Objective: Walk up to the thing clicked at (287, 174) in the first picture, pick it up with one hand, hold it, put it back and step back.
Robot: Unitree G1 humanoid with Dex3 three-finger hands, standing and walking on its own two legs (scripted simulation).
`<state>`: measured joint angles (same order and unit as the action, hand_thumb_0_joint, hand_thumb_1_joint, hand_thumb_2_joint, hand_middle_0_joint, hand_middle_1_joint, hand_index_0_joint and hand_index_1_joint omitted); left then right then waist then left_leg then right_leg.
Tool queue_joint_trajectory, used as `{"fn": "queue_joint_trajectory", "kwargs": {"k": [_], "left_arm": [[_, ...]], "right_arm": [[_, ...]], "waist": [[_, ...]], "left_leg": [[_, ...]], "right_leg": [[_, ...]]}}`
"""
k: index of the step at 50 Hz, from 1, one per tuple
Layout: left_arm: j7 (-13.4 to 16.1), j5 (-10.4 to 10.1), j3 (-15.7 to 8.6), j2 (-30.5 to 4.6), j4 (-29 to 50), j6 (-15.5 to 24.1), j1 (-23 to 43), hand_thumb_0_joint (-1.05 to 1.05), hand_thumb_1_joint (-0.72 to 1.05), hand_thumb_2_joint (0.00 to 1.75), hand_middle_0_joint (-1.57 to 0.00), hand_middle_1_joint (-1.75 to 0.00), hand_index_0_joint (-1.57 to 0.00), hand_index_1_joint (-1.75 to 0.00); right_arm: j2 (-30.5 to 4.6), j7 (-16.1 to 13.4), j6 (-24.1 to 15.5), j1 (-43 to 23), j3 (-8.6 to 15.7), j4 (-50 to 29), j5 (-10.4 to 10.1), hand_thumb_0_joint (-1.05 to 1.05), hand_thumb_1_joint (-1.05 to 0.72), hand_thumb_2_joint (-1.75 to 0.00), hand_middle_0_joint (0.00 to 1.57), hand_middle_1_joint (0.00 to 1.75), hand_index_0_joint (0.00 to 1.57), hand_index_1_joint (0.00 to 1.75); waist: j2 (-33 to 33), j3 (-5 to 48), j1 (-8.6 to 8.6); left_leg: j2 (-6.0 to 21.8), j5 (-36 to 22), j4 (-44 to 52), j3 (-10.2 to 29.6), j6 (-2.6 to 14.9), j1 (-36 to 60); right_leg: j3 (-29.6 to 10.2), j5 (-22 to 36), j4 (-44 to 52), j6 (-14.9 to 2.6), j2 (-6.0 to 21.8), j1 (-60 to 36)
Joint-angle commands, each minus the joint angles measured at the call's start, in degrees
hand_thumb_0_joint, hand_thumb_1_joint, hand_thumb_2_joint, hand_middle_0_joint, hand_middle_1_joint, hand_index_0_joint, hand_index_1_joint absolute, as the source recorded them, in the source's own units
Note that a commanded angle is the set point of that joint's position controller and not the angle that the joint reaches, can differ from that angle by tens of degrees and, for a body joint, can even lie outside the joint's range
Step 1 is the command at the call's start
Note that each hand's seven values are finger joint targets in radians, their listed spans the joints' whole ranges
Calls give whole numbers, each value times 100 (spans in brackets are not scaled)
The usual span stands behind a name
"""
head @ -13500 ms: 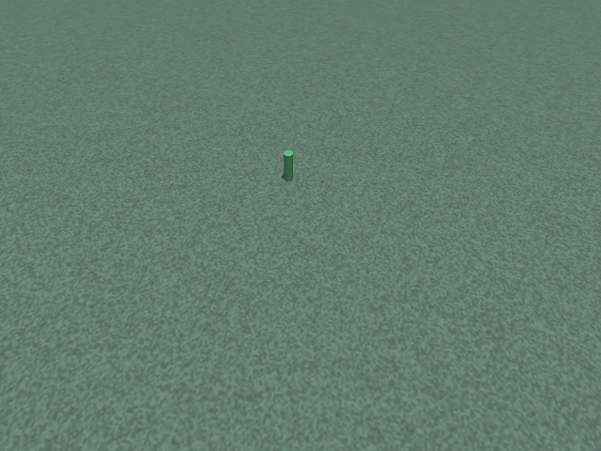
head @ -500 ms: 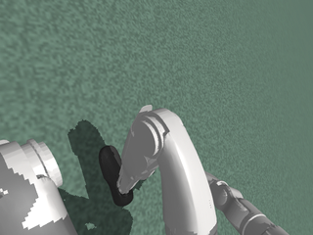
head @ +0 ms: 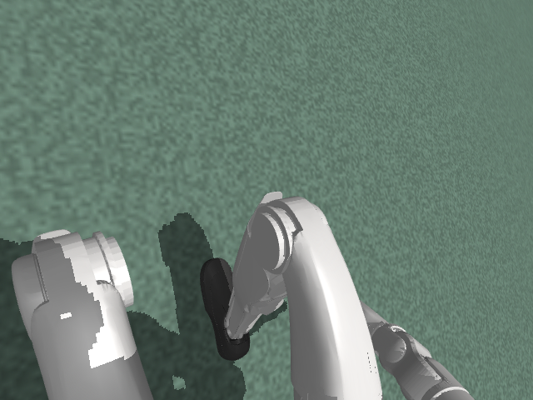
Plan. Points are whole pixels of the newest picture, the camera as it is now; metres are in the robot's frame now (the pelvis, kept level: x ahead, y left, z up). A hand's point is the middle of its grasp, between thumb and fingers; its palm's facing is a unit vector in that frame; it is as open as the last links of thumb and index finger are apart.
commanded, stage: settle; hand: left
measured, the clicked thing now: out of the picture +0.44 +0.31 -0.16
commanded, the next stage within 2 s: lift in 1.22 s
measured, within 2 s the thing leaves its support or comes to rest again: neither
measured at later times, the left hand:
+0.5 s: hand out of the picture +0.43 +0.30 -0.03, palm faces +0.28 -0.96 -0.06, open 5.6 cm
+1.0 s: hand out of the picture +0.44 +0.29 +0.02, palm faces +0.29 -0.96 -0.04, open 5.6 cm
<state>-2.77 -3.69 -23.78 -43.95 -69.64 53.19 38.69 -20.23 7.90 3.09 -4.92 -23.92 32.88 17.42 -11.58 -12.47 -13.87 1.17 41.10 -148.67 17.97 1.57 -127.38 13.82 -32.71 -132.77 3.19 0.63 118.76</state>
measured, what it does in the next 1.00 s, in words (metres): rises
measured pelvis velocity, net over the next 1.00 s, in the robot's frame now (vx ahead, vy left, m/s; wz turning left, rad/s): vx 0.02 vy -0.02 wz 0.16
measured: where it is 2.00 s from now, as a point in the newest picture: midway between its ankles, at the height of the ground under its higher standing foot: (169, 359)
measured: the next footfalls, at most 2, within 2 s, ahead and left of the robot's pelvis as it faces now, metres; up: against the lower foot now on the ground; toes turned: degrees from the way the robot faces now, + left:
none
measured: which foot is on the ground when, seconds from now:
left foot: down 0.00-1.00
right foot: down 0.00-1.00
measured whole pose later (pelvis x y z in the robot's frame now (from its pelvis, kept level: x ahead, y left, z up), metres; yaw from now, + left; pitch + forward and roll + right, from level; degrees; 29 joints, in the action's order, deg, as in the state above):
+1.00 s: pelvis +0.02 -0.02 +0.06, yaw +9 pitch +32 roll -7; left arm -10.5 -5.7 -23.2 -26.0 -53.0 34.5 38.1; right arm -17.1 4.1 2.2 5.5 -4.1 37.2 5.1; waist -0.6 5.3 -8.4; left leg 0.9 41.0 -133.5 5.8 0.5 -125.3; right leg 4.4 -37.2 -127.8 0.6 3.8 122.9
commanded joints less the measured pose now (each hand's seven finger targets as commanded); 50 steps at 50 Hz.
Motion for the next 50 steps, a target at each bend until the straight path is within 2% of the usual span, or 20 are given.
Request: {"fn": "queue_joint_trajectory", "kwargs": {"k": [1,2,4,5,8,15,19,22,24,27,29,31,33,34,38,41,44,45,48,50], "left_arm": [[-187,-141,175,-563,1613,185,1630,0,51,135,-138,-148,-138,-149],[-196,-176,103,-598,1848,112,1637,0,50,133,-137,-146,-136,-147],[-225,-203,147,-443,1973,-74,1612,0,52,131,-135,-144,-135,-145],[-246,-212,300,-186,1943,-166,1544,0,53,130,-135,-143,-135,-144],[-279,-224,252,-80,2139,-368,1554,0,57,134,-137,-146,-137,-147],[-381,-298,191,52,2716,-724,1767,0,56,131,-135,-144,-135,-145],[-456,-285,75,34,2891,-878,1599,0,56,129,-133,-141,-132,-143],[-540,-360,96,238,2823,-985,1658,0,57,128,-132,-141,-132,-142],[-559,-381,-73,111,2809,-1032,1646,0,55,128,-132,-141,-132,-142],[-640,-385,-22,286,2637,-1115,1594,0,58,129,-133,-142,-133,-143],[-685,-405,-45,287,2762,-1139,1633,0,57,129,-135,-143,-135,-143],[-741,-405,8,383,2974,-1175,1771,0,58,130,-134,-143,-134,-144],[-738,-388,-173,298,2749,-1253,1602,0,58,130,-136,-144,-136,-145],[-763,-395,-25,420,2951,-1258,1737,0,59,130,-136,-144,-136,-144],[-767,-399,-140,404,3128,-1299,1859,0,60,133,-137,-146,-138,-147],[-757,-383,-152,549,2984,-1346,1745,0,58,135,-139,-148,-139,-149],[-762,-317,-215,420,2818,-1367,1648,0,56,135,-138,-148,-139,-149],[-789,-339,-77,536,3163,-1331,1948,0,57,135,-140,-149,-140,-149],[-783,-362,-99,667,2992,-1371,1889,0,56,137,-140,-150,-140,-151],[-768,-349,-159,538,3060,-1372,1923,0,57,135,-139,-148,-139,-149]], "right_arm": [[-1948,-100,39,561,977,-70,-221,0,-87,-90,20,30,20,30],[-1889,-104,28,621,1060,-61,-279,0,-87,-90,20,30,20,30],[-1837,-109,28,813,1167,-37,-378,0,-87,-90,20,30,20,30],[-1804,-100,19,823,1242,-46,-426,0,-87,-89,20,30,20,30],[-1732,-130,16,970,1427,2,-569,0,-87,-89,20,30,20,30],[-1493,-193,21,1205,1735,8,-815,0,-87,-89,20,30,20,30],[-1367,-249,37,1403,1899,69,-913,0,-87,-90,20,30,20,30],[-1291,-285,18,1531,1980,129,-986,0,-87,-90,20,30,20,30],[-1258,-316,8,1538,2054,86,-1050,0,-87,-90,20,30,20,30],[-1193,-345,-8,1546,2113,107,-1102,0,-88,-90,20,30,20,30],[-1168,-369,-34,1564,2188,90,-1137,0,-88,-90,20,30,20,30],[-1121,-382,-43,1719,2214,147,-1146,0,-88,-90,20,30,20,30],[-1126,-406,-58,1697,2273,114,-1187,0,-88,-90,20,30,20,30],[-1089,-410,-63,1712,2271,143,-1189,0,-88,-90,20,30,20,30],[-1071,-436,-87,1792,2338,156,-1223,0,-88,-90,20,30,20,30],[-1011,-440,-103,1843,2370,182,-1227,0,-88,-90,20,30,20,30],[-996,-454,-125,1719,2400,114,-1247,0,-88,-90,20,30,20,30],[-996,-455,-137,1763,2427,128,-1249,0,-88,-90,20,30,20,30],[-972,-466,-173,1823,2440,185,-1250,0,-88,-90,20,30,20,30],[-950,-480,-181,1809,2452,126,-1266,0,-88,-90,20,30,20,30]], "waist": [[3338,3661,-424],[3305,3821,-282],[3344,4004,-245],[3314,3973,-238],[3248,4025,-121],[3052,4529,122],[2884,4987,279],[2693,5196,230],[2514,5192,304],[2412,5119,296],[2357,5400,404],[2516,5531,389],[2312,5545,453],[2475,5551,445],[2464,5689,483],[2391,5615,477],[2304,5503,525],[2384,5564,487],[2364,5606,500],[2356,5794,550]], "left_leg": [[200,-527,2366,-410,-257,2471],[173,-445,2372,-499,-228,2386],[146,-626,2409,-536,-237,2502],[133,-585,2466,-539,-231,2468],[104,-514,2575,-567,-219,2508],[8,-318,2726,-867,-124,2351],[-39,-575,2758,-1054,-103,2393],[-65,-883,2677,-1175,-76,2347],[-92,-700,2740,-1221,-39,2185],[-104,-583,2831,-1282,-23,2147],[-111,-670,2838,-1338,-20,2258],[-109,-928,2895,-1367,-51,2425],[-109,-973,2914,-1367,-37,2430],[-111,-1065,2949,-1385,-51,2473],[-109,-1242,3036,-1379,-58,2645],[-112,-1208,3097,-1415,-51,2648],[-116,-883,3219,-1432,-20,2586],[-118,-828,3276,-1423,-31,2661],[-123,-946,3289,-1433,-39,2762],[-129,-1052,3293,-1460,-41,2846]], "right_leg": [[237,671,786,-444,-289,-1277],[163,601,821,-455,-288,-1335],[125,728,838,-469,-270,-1275],[103,674,812,-491,-249,-1103],[29,587,848,-511,-202,-886],[-213,319,1043,-534,-144,-1001],[-342,418,1134,-530,-137,-1300],[-439,684,1177,-515,-115,-1519],[-488,472,1250,-510,-103,-1515],[-528,339,1352,-506,-81,-1515],[-591,389,1385,-510,-75,-1582],[-611,599,1390,-514,-46,-1714],[-639,592,1423,-516,-51,-1649],[-653,678,1413,-527,-31,-1678],[-682,798,1442,-537,-9,-1717],[-710,760,1521,-534,5,-1746],[-739,433,1642,-528,-1,-1697],[-735,399,1651,-540,9,-1669],[-742,510,1669,-537,17,-1682],[-791,563,1698,-542,18,-1734]]}}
